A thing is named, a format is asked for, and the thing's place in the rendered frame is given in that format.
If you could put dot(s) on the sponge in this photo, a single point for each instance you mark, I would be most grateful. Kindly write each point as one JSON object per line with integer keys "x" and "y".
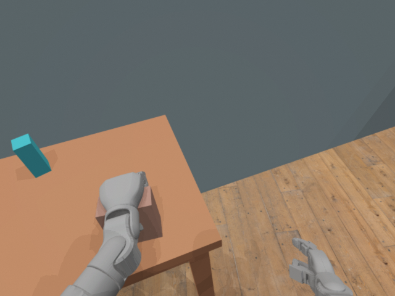
{"x": 149, "y": 216}

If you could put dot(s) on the left robot forearm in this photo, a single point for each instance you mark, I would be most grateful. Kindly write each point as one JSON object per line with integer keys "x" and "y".
{"x": 117, "y": 258}

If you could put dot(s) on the robot left hand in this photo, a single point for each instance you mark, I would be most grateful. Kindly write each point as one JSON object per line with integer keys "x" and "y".
{"x": 125, "y": 189}

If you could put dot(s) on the right robot forearm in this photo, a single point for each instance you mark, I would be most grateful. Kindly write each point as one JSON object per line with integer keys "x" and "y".
{"x": 329, "y": 284}

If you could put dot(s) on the table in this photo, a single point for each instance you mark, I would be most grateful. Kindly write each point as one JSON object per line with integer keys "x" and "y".
{"x": 48, "y": 230}

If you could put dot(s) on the robot right hand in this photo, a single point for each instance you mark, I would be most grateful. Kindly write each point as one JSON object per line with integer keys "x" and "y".
{"x": 318, "y": 262}

